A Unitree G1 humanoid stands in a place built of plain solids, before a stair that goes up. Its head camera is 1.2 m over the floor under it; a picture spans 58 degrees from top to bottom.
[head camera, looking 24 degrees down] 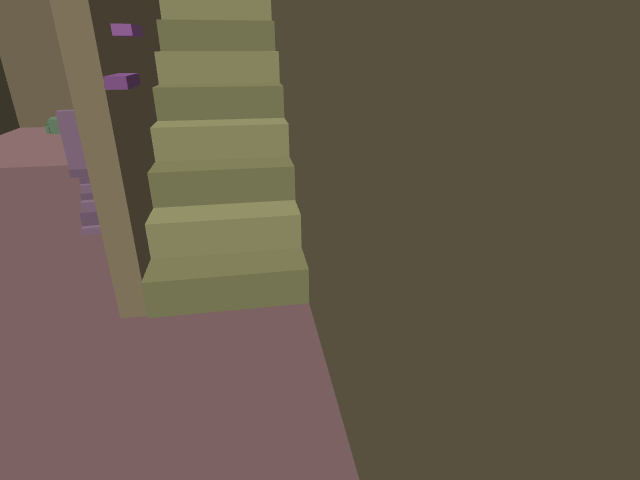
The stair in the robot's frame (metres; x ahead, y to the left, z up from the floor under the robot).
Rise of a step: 0.20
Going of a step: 0.25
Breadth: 0.79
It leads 10 degrees to the left of straight ahead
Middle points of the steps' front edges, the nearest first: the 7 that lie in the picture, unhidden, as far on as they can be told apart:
1.83 0.44 0.20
2.07 0.49 0.39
2.32 0.53 0.59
2.57 0.57 0.78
2.81 0.62 0.98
3.06 0.66 1.18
3.30 0.71 1.37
